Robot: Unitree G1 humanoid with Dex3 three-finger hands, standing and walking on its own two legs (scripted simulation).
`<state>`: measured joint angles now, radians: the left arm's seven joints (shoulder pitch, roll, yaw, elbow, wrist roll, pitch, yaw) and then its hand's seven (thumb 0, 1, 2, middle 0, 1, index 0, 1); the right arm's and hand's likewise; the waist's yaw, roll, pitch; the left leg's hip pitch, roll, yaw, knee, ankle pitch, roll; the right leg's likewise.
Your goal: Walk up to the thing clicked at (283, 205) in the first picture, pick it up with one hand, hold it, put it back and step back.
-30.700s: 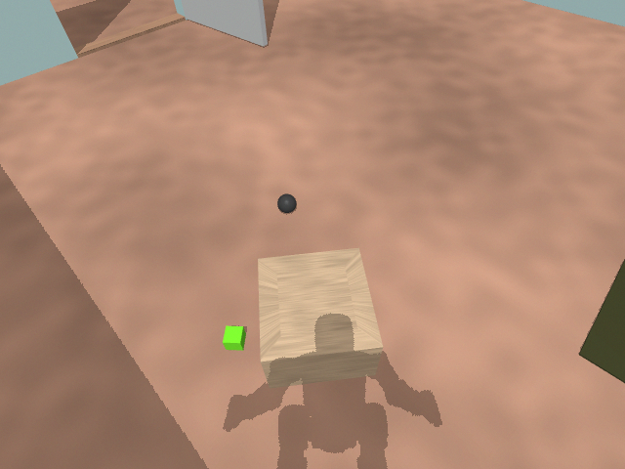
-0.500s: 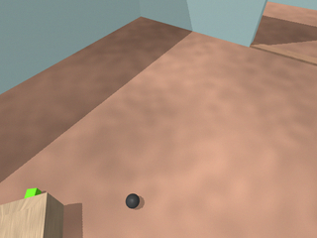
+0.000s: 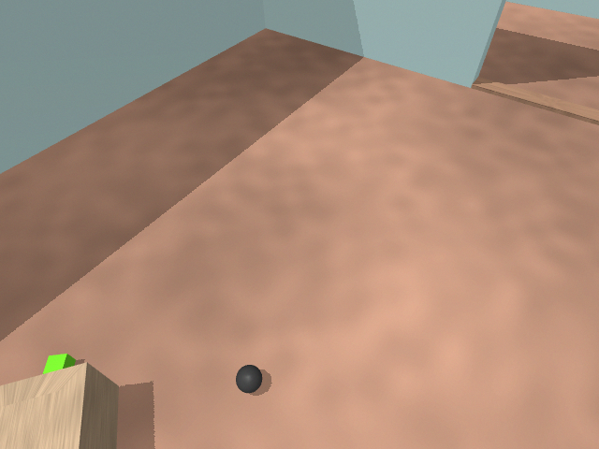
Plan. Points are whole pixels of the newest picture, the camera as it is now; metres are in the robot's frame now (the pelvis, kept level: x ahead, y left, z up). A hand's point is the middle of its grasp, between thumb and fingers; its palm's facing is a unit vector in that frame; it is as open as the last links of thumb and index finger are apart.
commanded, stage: stand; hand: left
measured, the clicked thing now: (249, 378) +0.44 +0.21 -0.74
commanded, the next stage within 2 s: rise first in 1.26 s
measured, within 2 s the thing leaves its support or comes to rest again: neither
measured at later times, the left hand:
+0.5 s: hand out of the picture +0.08 +0.26 -0.16, palm faces -0.03 -0.94 -0.35, open 7.4 cm
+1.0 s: hand out of the picture +0.07 +0.26 -0.16, palm faces -0.03 -0.94 -0.35, open 7.4 cm
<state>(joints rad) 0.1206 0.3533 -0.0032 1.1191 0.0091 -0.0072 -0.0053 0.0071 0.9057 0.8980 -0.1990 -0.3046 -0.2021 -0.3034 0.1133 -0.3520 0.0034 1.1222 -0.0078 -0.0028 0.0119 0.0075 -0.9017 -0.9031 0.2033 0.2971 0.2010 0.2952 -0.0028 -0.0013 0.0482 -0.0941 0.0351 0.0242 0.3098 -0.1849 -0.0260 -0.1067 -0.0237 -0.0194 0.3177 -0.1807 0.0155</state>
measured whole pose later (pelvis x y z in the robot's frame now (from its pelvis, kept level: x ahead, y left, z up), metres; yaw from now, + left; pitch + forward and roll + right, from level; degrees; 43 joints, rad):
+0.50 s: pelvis +0.00 +0.00 +0.00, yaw +0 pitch -2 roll +0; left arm 0.12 0.35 0.00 1.11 0.01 -0.01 0.00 0.01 0.91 0.90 -0.20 -0.30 -0.20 -0.30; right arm 0.11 -0.35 0.00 1.12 -0.01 0.00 0.01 0.01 -0.90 -0.90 0.20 0.30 0.20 0.30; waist 0.00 0.00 0.05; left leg -0.09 0.03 0.02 0.31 -0.19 -0.02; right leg -0.10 -0.03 -0.02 0.32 -0.18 0.02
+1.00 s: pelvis +0.00 +0.00 +0.00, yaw +0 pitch -2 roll +0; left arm 0.13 0.35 0.00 1.11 0.01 -0.01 0.00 0.01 0.91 0.90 -0.20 -0.30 -0.20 -0.30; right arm 0.12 -0.35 0.00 1.12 -0.01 0.00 0.01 0.01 -0.90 -0.90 0.20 0.30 0.20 0.30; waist 0.00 0.00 0.05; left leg -0.08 0.03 0.02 0.31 -0.19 -0.02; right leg -0.09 -0.03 -0.02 0.31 -0.18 0.02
